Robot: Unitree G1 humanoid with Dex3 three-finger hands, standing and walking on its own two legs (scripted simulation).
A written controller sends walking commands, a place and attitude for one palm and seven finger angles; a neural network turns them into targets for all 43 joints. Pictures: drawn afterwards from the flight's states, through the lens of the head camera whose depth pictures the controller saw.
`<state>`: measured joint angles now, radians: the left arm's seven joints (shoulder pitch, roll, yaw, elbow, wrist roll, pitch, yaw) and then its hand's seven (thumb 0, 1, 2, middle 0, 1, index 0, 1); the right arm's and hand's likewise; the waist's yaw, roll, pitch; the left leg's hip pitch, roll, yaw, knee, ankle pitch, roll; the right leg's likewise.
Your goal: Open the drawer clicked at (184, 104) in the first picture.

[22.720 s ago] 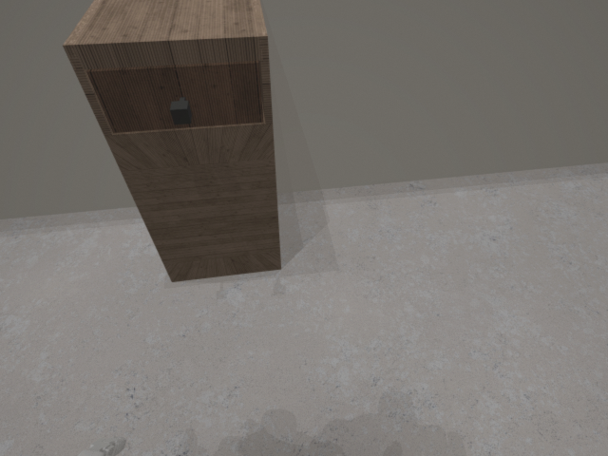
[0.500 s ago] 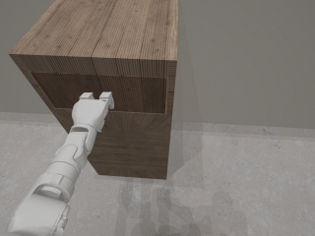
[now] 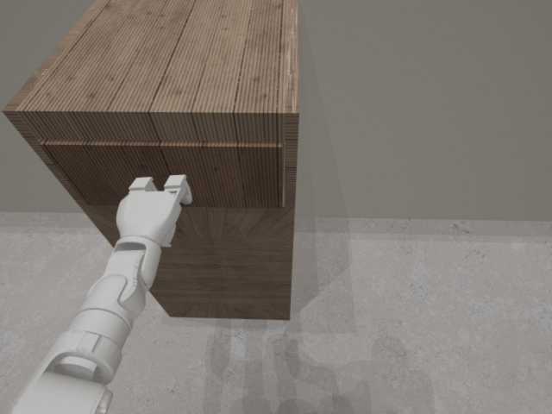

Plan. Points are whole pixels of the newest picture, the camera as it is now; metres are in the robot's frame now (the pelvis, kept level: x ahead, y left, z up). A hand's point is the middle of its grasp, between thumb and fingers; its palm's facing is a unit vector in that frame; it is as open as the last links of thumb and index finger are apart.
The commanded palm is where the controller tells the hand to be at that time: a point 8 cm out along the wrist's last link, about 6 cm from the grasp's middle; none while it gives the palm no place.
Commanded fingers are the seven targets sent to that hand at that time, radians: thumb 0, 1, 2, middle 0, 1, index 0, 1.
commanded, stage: pull the drawer open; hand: left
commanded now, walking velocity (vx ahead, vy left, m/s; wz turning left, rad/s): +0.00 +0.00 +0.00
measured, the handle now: (167, 198) +0.46 +0.19 +0.03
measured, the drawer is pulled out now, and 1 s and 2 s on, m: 0.01 0.10 0.28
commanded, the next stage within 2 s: none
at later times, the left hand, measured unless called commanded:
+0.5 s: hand (159, 243) +0.38 +0.19 +0.01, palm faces -0.03 -0.04 -1.00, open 7.3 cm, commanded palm +0.35 +0.19 +0.07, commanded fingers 0.00 0.90 0.90 -0.40 -1.35 -0.40 -1.35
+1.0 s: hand (148, 285) +0.31 +0.19 +0.01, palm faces -0.02 -0.10 -0.99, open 7.4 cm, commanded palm +0.25 +0.21 +0.07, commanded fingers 0.00 0.90 0.90 -0.40 -1.35 -0.40 -1.35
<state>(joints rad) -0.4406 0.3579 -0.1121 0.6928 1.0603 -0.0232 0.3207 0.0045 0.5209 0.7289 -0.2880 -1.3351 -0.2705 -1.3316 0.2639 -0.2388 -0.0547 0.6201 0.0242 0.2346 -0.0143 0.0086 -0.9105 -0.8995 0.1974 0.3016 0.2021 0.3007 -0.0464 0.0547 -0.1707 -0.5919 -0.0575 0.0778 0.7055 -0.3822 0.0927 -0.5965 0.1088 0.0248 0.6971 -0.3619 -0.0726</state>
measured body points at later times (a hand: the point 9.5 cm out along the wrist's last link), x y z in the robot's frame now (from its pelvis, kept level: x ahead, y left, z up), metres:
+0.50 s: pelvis -0.01 +0.00 +0.00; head +0.04 -0.02 +0.44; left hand +0.37 +0.19 +0.07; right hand +0.14 -0.24 -0.13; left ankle -0.03 +0.06 -0.71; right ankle -0.03 -0.08 -0.71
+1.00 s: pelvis +0.01 +0.00 +0.00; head +0.05 -0.03 +0.45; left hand +0.30 +0.20 +0.06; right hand +0.16 -0.26 -0.11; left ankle -0.03 +0.06 -0.71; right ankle -0.03 -0.08 -0.71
